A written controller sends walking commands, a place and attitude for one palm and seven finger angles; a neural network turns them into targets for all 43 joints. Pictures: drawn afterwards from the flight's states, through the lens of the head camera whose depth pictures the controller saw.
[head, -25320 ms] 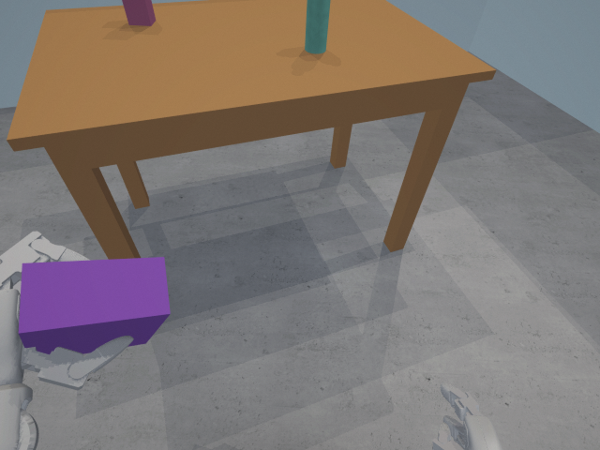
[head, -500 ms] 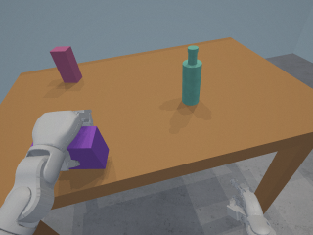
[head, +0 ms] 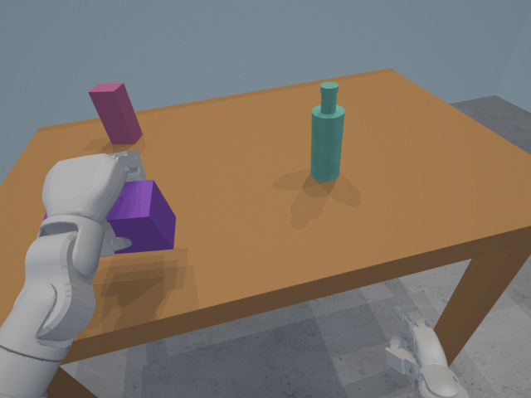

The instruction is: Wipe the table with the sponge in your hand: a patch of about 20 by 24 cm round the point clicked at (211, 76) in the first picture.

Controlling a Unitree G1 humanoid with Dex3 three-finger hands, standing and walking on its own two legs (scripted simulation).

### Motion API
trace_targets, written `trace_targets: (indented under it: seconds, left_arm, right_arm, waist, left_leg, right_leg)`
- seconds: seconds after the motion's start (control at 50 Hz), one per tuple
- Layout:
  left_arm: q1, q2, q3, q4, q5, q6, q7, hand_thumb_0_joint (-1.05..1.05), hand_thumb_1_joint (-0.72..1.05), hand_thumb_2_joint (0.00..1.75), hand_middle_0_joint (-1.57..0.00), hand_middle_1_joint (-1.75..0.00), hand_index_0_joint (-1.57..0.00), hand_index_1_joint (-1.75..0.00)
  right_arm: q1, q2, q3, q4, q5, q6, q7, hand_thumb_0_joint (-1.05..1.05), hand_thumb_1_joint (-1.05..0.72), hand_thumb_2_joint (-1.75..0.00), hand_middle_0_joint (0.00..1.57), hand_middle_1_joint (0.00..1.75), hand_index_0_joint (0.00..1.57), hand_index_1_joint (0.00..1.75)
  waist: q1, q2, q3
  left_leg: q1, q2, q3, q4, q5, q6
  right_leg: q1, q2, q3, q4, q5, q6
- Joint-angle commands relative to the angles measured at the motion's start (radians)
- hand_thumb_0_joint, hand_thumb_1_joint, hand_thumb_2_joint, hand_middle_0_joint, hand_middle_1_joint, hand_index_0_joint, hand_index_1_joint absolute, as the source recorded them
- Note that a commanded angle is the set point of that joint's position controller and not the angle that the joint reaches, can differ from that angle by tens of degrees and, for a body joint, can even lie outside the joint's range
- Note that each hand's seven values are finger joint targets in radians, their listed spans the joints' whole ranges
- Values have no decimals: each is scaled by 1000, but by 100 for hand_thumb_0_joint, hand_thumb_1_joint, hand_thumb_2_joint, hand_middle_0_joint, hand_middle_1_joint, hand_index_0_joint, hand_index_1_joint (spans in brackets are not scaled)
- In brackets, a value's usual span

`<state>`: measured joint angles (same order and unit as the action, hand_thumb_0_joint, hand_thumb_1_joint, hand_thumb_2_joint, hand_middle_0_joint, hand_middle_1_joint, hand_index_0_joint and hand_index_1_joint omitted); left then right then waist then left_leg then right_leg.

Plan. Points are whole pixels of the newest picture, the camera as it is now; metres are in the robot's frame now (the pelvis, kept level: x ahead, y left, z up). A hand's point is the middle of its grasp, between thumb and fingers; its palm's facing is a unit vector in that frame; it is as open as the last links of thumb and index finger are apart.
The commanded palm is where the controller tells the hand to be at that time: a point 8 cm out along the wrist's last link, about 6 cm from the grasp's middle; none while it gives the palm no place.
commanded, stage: move the sponge above the wiping area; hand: left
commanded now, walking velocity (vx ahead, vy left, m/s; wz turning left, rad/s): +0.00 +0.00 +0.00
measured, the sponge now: (122, 226) +0.28 +0.27 +0.15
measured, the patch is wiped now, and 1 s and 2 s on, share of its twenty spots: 0.10 0.10 0.15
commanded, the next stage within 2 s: lower the sponge onto the table in 0.50 s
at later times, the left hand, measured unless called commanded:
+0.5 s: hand (90, 194) +0.27 +0.29 +0.22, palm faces +0.28 -0.02 -0.96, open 9.8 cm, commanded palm +0.21 +0.27 +0.25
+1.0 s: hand (103, 205) +0.27 +0.29 +0.20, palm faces +0.23 -0.08 -0.97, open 9.8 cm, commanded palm +0.21 +0.26 +0.25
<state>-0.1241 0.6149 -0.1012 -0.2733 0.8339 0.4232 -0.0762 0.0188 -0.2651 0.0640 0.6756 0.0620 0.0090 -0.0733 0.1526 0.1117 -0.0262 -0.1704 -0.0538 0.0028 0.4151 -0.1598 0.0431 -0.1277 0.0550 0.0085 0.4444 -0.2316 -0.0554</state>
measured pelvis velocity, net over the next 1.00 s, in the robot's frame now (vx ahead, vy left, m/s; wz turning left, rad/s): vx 0.00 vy -0.01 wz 0.01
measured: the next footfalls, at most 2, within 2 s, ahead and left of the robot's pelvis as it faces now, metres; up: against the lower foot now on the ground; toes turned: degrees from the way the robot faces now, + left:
none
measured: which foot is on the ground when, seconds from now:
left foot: down 0.00-1.00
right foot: down 0.00-1.00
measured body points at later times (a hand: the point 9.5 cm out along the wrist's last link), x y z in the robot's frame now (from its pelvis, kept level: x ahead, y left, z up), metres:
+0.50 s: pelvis +0.00 -0.01 +0.00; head -0.04 -0.06 +0.45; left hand +0.25 +0.29 +0.27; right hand +0.26 -0.19 -0.06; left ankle +0.05 +0.09 -0.74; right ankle +0.01 -0.09 -0.74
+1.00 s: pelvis +0.00 -0.01 +0.00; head -0.02 -0.06 +0.45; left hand +0.26 +0.29 +0.25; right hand +0.26 -0.19 -0.07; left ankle +0.05 +0.09 -0.74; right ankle +0.01 -0.09 -0.74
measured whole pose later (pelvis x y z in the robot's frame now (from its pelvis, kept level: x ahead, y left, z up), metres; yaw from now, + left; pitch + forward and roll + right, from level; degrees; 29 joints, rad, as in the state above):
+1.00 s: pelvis +0.00 -0.01 +0.00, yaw +1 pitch -3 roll +0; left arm -0.15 0.58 -0.02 -0.18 0.82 0.52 -0.14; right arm 0.02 -0.28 0.08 0.65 0.08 0.02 -0.06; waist 0.13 0.13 -0.04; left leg -0.21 -0.05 -0.01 0.43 -0.16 0.03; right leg -0.15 0.06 -0.01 0.44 -0.23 -0.06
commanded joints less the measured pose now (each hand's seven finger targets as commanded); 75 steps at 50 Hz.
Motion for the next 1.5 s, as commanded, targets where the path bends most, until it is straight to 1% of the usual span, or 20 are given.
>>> trace_targets:
  seconds: [0.0, 0.08, 0.12, 0.2, 0.26, 0.3, 0.36, 0.44, 0.5, 0.58, 0.66, 0.76, 0.92, 0.98, 1.04, 1.06, 1.16, 1.3, 1.38, 1.48]
  left_arm:
    - [-215, 176, 220, -38, -18, 74, 14, 0, 10, 130, -120, -160, -120, -160]
    - [-24, 44, 117, -95, -44, 125, -59, 0, 10, 130, -120, -160, -120, -160]
    - [-65, 56, 99, -169, -36, 119, -70, 0, 10, 130, -120, -160, -120, -160]
    - [-297, 254, 190, -309, 60, 74, -41, 0, 10, 130, -120, -160, -120, -160]
    - [-459, 430, 309, -384, 135, 18, 17, 0, 10, 130, -120, -160, -120, -160]
    - [-382, 350, 277, -238, 149, 16, 53, 0, 10, 130, -120, -160, -120, -160]
    - [-425, 295, 260, -79, 67, 53, 43, 0, 10, 130, -120, -160, -120, -160]
    - [-266, 194, 199, 20, -13, 90, -25, 0, 10, 130, -120, -160, -120, -160]
    - [-144, 80, 99, -20, -21, 105, -85, 0, 10, 130, -120, -160, -120, -160]
    - [-156, 153, 135, -134, 17, 92, -111, 0, 10, 130, -120, -160, -120, -160]
    - [-390, 419, 301, -312, 113, 25, -59, 0, 10, 130, -120, -160, -120, -160]
    - [-418, 343, 297, -172, 93, -17, 35, 0, 10, 130, -120, -160, -120, -160]
    - [-166, 90, 113, -41, -12, 86, -52, 0, 10, 130, -120, -160, -120, -160]
    - [-129, 88, 104, -102, 7, 93, -82, 0, 10, 130, -120, -160, -120, -160]
    - [-145, 209, 185, -235, 47, 73, -76, 0, 10, 130, -120, -160, -120, -160]
    - [-183, 294, 247, -285, 66, 67, -62, 0, 10, 130, -120, -160, -120, -160]
    - [-294, 345, 304, -294, 124, 15, 27, 0, 10, 130, -120, -160, -120, -160]
    - [-150, 101, 139, -101, 9, 74, 2, 0, 10, 130, -120, -160, -120, -160]
    - [-162, 37, 44, -116, 21, 79, -48, 0, 10, 130, -120, -160, -120, -160]
    - [-282, 204, 138, -237, 121, 22, -26, 0, 10, 130, -120, -160, -120, -160]
  right_arm:
    - [-273, -77, -18, -207, 17, -38, 5, 0, -90, -90, 20, 30, 20, 30]
    - [-291, -80, -11, -255, 28, -20, 25, 0, -90, -90, 20, 30, 20, 30]
    - [-283, -83, -12, -262, 29, -20, 26, 0, -90, -90, 20, 30, 20, 30]
    - [-278, -80, -10, -269, 2, -56, -4, 0, -90, -90, 20, 30, 20, 30]
    - [-275, -88, -13, -241, -19, -79, -20, 0, -90, -90, 20, 30, 20, 30]
    - [-234, -71, -17, -210, -26, -82, -19, 0, -90, -90, 20, 30, 20, 30]
    - [-286, -77, -18, -187, 5, -67, -7, 0, -90, -90, 20, 30, 20, 30]
    - [-271, -82, -16, -194, 16, -50, -5, 0, -90, -90, 20, 30, 20, 30]
    - [-273, -78, -13, -232, 26, -49, 6, 0, -90, -90, 20, 30, 20, 30]
    - [-281, -86, -8, -263, 14, -45, 6, 0, -90, -90, 20, 30, 20, 30]
    - [-292, -88, -8, -248, -11, -62, -9, 0, -90, -90, 20, 30, 20, 30]
    - [-260, -72, -18, -199, -12, -80, -14, 0, -90, -90, 20, 30, 20, 30]
    - [-259, -82, -18, -226, 15, -54, 4, 0, -90, -90, 20, 30, 20, 30]
    - [-272, -83, -13, -250, 17, -48, 10, 0, -90, -90, 20, 30, 20, 30]
    - [-265, -89, -16, -256, 5, -36, 13, 0, -90, -90, 20, 30, 20, 30]
    - [-295, -89, -14, -262, -1, -43, 11, 0, -90, -90, 20, 30, 20, 30]
    - [-264, -76, -18, -231, -17, -50, 12, 0, -90, -90, 20, 30, 20, 30]
    - [-268, -71, -19, -219, 10, -41, 16, 0, -90, -90, 20, 30, 20, 30]
    - [-275, -75, -13, -241, 16, -49, 2, 0, -90, -90, 20, 30, 20, 30]
    - [-262, -77, -15, -242, -15, -65, -6, 0, -90, -90, 20, 30, 20, 30]
  waist:
    - [18, -95, -117]
    - [1, -80, -129]
    - [-19, -83, -151]
    - [-14, -63, -243]
    - [6, 89, -286]
    - [11, 78, -238]
    - [5, 32, -141]
    - [2, -85, -125]
    - [-12, -84, -136]
    - [-15, -118, -199]
    - [3, -6, -269]
    - [8, 71, -192]
    - [-7, -86, -155]
    - [-12, -115, -175]
    - [-3, -92, -242]
    - [8, -58, -251]
    - [17, 69, -229]
    - [-9, -67, -117]
    - [-30, -77, -117]
    - [-6, -16, -245]
  left_leg:
    - [29, 30, -66, -66, 61, -28]
    - [8, 37, -51, -40, 71, -24]
    - [28, 37, -54, -31, 56, -14]
    - [74, 15, -64, -7, 73, 2]
    - [109, 11, -84, -15, 80, 0]
    - [99, 15, -76, -14, 109, -17]
    - [68, 13, -84, -41, 37, -24]
    - [24, 22, -62, -36, 52, -21]
    - [20, 30, -53, -21, 47, -16]
    - [26, 25, -54, 5, 67, -2]
    - [78, 10, -77, 9, 108, 5]
    - [101, 9, -81, -16, 78, -16]
    - [33, 28, -60, -29, 73, -18]
    - [30, 31, -60, -19, 75, -10]
    - [55, 22, -62, -5, 137, -1]
    - [53, 25, -72, -2, 131, -1]
    - [92, 18, -80, -11, 146, -8]
    - [44, 24, -61, -30, 56, -15]
    - [39, 23, -59, -35, -11, -6]
    - [81, 14, -71, -27, 55, 3]
  right_leg:
    - [-39, -38, 64, -116, 35, -19]
    - [-31, -46, 43, -100, 93, -11]
    - [-43, -46, 32, -95, 78, -5]
    - [-33, -44, 83, -82, 17, -14]
    - [-3, -21, 150, -80, -1, -49]
    - [-35, -23, 135, -87, -9, -62]
    - [-58, -27, 145, -132, -35, -56]
    - [-48, -52, 74, -125, 29, -10]
    - [-56, -59, 59, -113, 49, -3]
    - [-28, -62, 73, -88, 71, -5]
    - [-10, -40, 133, -71, 53, -30]
    - [-53, -31, 155, -122, -13, -59]
    - [-34, -57, 46, -106, 75, -7]
    - [-34, -53, 46, -91, 82, -9]
    - [-3, -47, 53, -58, 140, -10]
    - [5, -39, 95, -52, 128, -26]
    - [-19, -16, 130, -76, 66, -57]
    - [-69, -44, 64, -119, 19, -14]
    - [-84, -47, 55, -119, -27, -8]
    - [-20, -35, 75, -82, 7, -29]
